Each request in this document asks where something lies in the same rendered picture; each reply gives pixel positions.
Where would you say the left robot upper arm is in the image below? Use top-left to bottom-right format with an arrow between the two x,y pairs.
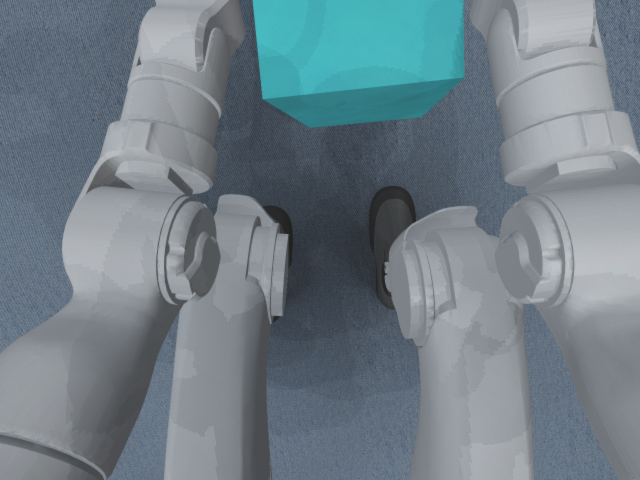
0,186 -> 221,480

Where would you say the left robot forearm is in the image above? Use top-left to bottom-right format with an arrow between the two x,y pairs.
62,0 -> 246,275

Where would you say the right robot upper arm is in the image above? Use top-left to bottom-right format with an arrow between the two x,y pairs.
495,183 -> 640,480

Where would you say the carton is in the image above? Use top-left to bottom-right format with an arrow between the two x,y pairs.
253,0 -> 464,128

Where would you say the right robot forearm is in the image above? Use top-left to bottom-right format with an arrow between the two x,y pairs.
469,0 -> 640,194

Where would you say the robot left shin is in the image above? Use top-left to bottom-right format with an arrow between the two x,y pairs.
214,194 -> 275,227

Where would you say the robot left foot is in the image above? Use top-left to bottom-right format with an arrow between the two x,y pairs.
263,206 -> 293,323

